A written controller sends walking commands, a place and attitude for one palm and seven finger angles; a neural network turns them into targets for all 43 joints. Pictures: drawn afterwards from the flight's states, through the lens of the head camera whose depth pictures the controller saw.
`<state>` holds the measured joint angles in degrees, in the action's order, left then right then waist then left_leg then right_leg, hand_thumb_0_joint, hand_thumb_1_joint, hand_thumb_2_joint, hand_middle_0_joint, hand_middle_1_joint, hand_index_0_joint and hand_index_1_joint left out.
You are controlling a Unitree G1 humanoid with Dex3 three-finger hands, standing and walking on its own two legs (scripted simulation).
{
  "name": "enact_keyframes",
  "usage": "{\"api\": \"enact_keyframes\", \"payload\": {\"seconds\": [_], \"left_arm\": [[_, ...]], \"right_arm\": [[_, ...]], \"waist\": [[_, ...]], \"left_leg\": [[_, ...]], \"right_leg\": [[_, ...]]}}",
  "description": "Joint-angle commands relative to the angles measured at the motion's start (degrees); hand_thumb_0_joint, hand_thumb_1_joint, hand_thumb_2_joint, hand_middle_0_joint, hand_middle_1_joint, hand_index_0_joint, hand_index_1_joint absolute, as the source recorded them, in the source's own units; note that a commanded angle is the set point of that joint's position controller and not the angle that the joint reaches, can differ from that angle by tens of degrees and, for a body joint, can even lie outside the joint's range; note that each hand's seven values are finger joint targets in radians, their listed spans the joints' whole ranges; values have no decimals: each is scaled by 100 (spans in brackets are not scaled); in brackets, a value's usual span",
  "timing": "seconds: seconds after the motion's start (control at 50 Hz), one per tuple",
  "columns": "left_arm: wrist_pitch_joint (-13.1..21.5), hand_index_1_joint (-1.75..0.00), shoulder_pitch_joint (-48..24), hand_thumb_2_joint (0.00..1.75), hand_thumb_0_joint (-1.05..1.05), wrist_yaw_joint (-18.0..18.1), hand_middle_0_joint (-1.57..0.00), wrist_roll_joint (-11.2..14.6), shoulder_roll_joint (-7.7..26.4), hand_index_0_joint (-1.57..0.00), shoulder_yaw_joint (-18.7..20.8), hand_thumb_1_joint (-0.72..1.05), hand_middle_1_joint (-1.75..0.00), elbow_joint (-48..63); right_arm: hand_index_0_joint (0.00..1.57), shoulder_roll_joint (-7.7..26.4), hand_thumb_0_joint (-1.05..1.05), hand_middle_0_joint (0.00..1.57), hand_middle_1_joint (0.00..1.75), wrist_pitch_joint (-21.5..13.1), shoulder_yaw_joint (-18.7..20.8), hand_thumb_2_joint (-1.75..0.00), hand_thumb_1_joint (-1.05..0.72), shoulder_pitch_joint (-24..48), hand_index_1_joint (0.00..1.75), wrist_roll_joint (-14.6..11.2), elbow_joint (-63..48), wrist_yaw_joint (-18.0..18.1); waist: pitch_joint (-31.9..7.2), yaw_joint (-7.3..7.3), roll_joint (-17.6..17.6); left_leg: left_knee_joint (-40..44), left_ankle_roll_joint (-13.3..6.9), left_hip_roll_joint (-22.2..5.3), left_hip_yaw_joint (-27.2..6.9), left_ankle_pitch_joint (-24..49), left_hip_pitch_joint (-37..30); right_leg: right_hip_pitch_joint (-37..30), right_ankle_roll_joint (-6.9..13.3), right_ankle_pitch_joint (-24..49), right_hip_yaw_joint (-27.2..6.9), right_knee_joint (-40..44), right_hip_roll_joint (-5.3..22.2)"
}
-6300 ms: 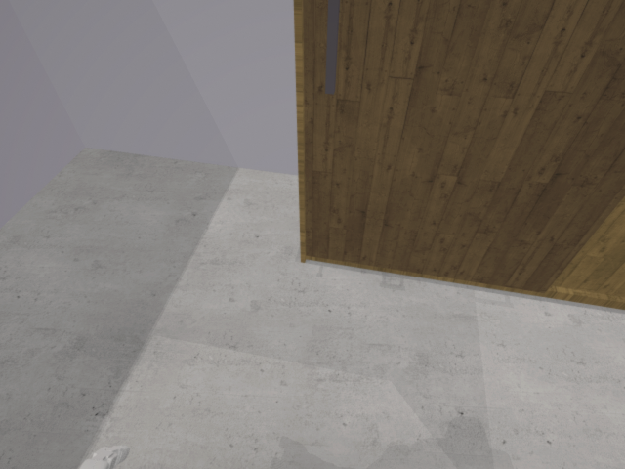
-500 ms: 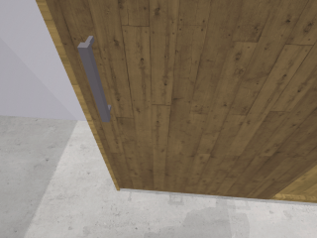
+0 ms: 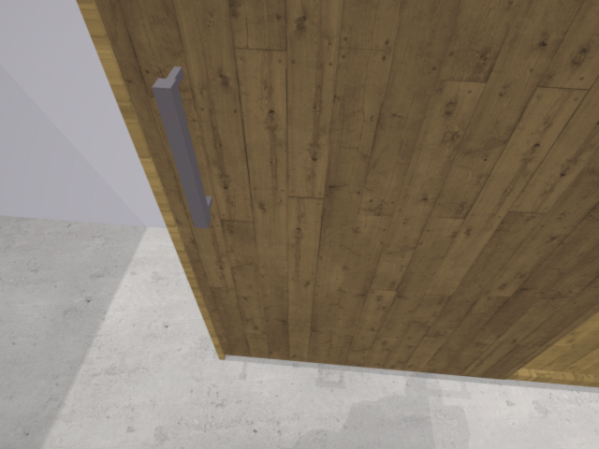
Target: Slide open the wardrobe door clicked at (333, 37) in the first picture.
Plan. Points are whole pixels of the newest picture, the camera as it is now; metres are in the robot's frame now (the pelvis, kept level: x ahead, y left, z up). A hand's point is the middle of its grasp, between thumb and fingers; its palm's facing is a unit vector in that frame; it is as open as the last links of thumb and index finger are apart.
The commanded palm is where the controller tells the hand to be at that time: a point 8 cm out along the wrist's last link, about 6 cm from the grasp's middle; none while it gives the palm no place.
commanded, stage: raise the hand with hooked fingers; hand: left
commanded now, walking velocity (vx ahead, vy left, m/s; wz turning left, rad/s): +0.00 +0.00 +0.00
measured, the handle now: (191, 157) +0.47 +0.20 +0.13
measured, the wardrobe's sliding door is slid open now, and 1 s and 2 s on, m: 0.00 0.00 0.00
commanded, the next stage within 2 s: none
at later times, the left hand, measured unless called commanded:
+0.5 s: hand out of the picture +0.12 +0.21 -0.05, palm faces +0.06 -1.00 +0.04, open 8.7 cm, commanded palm +0.13 +0.27 -0.01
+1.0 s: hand (75, 370) +0.18 +0.27 +0.06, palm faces +0.11 -0.99 -0.08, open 11.8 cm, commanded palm +0.16 +0.31 +0.07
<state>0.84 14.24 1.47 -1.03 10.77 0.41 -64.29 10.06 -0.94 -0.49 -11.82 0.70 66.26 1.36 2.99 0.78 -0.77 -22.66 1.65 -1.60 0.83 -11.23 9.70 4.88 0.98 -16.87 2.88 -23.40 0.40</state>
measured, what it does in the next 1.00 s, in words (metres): stands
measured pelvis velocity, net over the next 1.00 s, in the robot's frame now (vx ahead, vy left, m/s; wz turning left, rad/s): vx -0.04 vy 0.03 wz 0.01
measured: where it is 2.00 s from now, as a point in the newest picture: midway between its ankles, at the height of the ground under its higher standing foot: outside the picture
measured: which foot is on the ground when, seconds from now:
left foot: down 0.00-1.00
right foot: down 0.00-1.00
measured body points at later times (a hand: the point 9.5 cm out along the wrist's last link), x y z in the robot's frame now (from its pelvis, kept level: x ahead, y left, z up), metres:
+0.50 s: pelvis -0.04 +0.01 -0.06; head -0.02 +0.02 +0.39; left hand +0.12 +0.26 -0.05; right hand +0.17 -0.25 -0.08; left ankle +0.01 +0.14 -0.74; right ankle -0.04 -0.10 -0.74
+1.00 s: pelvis -0.04 +0.03 -0.04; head -0.02 +0.03 +0.41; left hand +0.17 +0.32 +0.07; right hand +0.11 -0.21 -0.12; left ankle +0.01 +0.14 -0.74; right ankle -0.04 -0.10 -0.74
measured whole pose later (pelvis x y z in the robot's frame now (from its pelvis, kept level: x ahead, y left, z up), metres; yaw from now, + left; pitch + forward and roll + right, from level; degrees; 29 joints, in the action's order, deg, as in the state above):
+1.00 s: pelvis -0.04 +0.03 -0.04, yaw +0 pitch +4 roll -2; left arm 12.7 18.5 -16.8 19.2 17.2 18.9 3.3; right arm 13.3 -15.4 -2.0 -17.5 -2.6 36.1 4.6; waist -3.4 1.1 1.7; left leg -46.5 -0.5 -1.8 0.0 -19.3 31.2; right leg 24.3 -0.8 -23.7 3.4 -44.2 0.9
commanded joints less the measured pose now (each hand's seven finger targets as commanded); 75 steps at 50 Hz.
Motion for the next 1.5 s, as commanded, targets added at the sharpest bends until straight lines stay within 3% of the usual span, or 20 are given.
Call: {"api": "enact_keyframes", "payload": {"seconds": [0.0,0.02,0.04,0.06,0.08,0.1,0.12,0.18,0.26,0.3,0.36,0.48,0.54,0.62,0.74,0.82,0.98,1.08,1.28,1.48], "left_arm": [[101,-30,291,90,0,42,-20,21,734,-20,112,90,-30,158],[95,-30,298,90,0,40,-20,24,730,-20,106,90,-30,159],[242,-30,880,90,0,285,-20,-48,521,-20,45,90,-30,29],[1499,-32,-3468,89,0,167,-20,1181,2071,-20,892,88,-32,8757],[1404,-33,-2465,88,0,408,-20,846,2425,-20,1290,85,-33,8351],[1188,-34,-681,87,0,494,-21,811,1318,-21,675,83,-34,7225],[594,-36,933,86,0,475,-21,886,-31,-21,-15,81,-36,5751],[1297,-40,159,83,0,56,-21,1116,608,-21,823,74,-40,6461],[2646,-47,2209,79,0,-1222,-22,1518,-40,-22,891,64,-47,4812],[3080,-50,2282,77,0,-2099,-22,1694,398,-22,1195,60,-50,4718],[2790,-54,1666,74,0,-2609,-23,1913,1066,-23,1770,53,-54,5554],[3310,-63,-776,68,0,-1686,-24,1945,1201,-24,1590,39,-63,8824],[3561,-68,-565,65,0,-1579,-24,1701,852,-24,915,32,-68,8780],[2834,-74,-474,61,0,-2074,-25,1626,1148,-25,791,22,-74,7806],[975,-82,234,55,0,-2155,-26,2086,1671,-26,2099,8,-82,7221],[1166,-88,198,51,0,-1720,-27,2399,1712,-27,2680,-1,-88,7965],[1431,-100,-709,43,0,-2230,-28,2047,1518,-28,1755,-20,-100,7675],[1093,-108,-1210,38,0,-2372,-29,2188,2502,-29,2694,-31,-108,7787],[366,-120,-1724,30,0,-2487,-30,2292,2207,-30,2554,-50,-120,6973],[262,-120,-3109,30,0,-2656,-30,2311,3213,-30,3300,-50,-120,7453]], "right_arm": [[20,667,0,20,30,-61,115,-90,-90,-222,30,4,-205,48],[20,673,0,20,30,-58,112,-90,-90,-224,30,5,-205,48],[20,638,0,20,30,-110,130,-90,-90,149,30,-53,-608,-20],[20,1527,0,20,30,-918,242,-90,-90,-133,30,-332,-2496,263],[20,910,0,20,30,-1305,10,-90,-90,360,30,-313,-2367,490],[20,1087,0,20,30,-1518,168,-90,-90,98,30,-178,-2192,477],[20,754,0,20,30,-1536,147,-90,-90,86,30,-367,-2075,416],[20,1115,0,20,30,-1633,391,-90,-90,215,30,-285,-2789,438],[20,1038,0,20,30,-1626,527,-90,-90,556,30,-153,-3229,143],[20,1169,0,20,30,-1594,576,-90,-90,643,30,-211,-3657,-31],[20,1189,0,20,30,-1556,580,-90,-90,771,30,-331,-4267,26],[20,1005,0,20,30,-1643,418,-90,-90,236,30,-166,-4322,272],[20,1046,0,20,30,-1790,314,-90,-90,101,30,-169,-4058,368],[20,1202,0,20,30,-1858,209,-90,-90,151,30,-313,-3959,476],[20,1030,0,20,30,-1625,183,-90,-90,509,30,-400,-4299,537],[20,905,0,20,30,-1648,142,-90,-90,456,30,-339,-4281,446],[20,1194,0,20,30,-1920,141,-90,-90,87,30,-390,-3945,434],[20,1255,0,20,30,-2006,125,-90,-90,186,30,-409,-3912,591],[20,1202,0,20,30,-1940,-13,-90,-90,309,30,-461,-3963,570],[20,1143,0,20,30,-1866,-119,-90,-90,450,30,-440,-3974,608]], "waist": [[-13,-16,11],[7,-16,100],[109,123,22],[-2644,-549,1053],[-1959,-110,1805],[-2165,-31,1788],[-1252,-196,874],[-382,-307,-488],[-114,252,-1700],[-519,321,-985],[-1381,402,-201],[-1853,-219,761],[-1471,-439,1026],[-1016,-496,764],[-1684,241,39],[-1840,355,212],[-1109,-164,460],[-1524,108,556],[-954,159,704],[-1624,204,715]], "left_leg": [[187,-198,-437,-275,1079,-173],[217,-198,-429,-286,988,-164],[-1137,-109,-378,14,1047,251],[-288,-350,220,78,1584,-1347],[-278,-338,84,306,1832,-1599],[-221,-252,-17,132,1904,-1315],[-272,-311,-70,62,1570,-739],[-743,-299,122,-62,384,380],[-1606,-113,185,-26,-419,2218],[-1951,-63,298,86,-213,2317],[-2287,-177,388,313,-367,2409],[-2478,-333,114,-138,-705,1702],[-2467,-348,32,-312,-935,1681],[-2233,-352,44,-425,-1370,1953],[-1697,-301,111,-288,-846,1717],[-1617,-251,87,-259,-29,1356],[-1453,-310,48,-293,-434,1144],[-1197,-321,74,-349,-201,722],[-757,-281,104,-273,9,413],[-644,-325,160,-260,545,-282]], "right_leg": [[373,69,1389,-445,492,657],[418,73,1215,-470,522,654],[561,-170,3666,-968,485,963],[73,4,3298,-384,-179,423],[444,40,2314,-343,-320,190],[446,84,1426,0,-434,135],[882,17,1291,147,-389,57],[1711,-117,523,271,-407,43],[2734,-114,-258,145,-1296,-14],[2409,-3,362,-56,-1647,99],[2289,-53,102,-344,-1724,179],[3108,-27,-687,-238,-1993,-92],[3483,34,-751,-89,-2113,-146],[3322,0,-975,-127,-1794,-138],[2163,-92,-693,0,-1381,-39],[1888,-51,195,185,-1494,-139],[2295,-51,-84,71,-1137,-168],[1769,-22,69,69,-937,-136],[1433,-14,555,126,-523,-171],[908,-8,1047,60,-259,-187]]}}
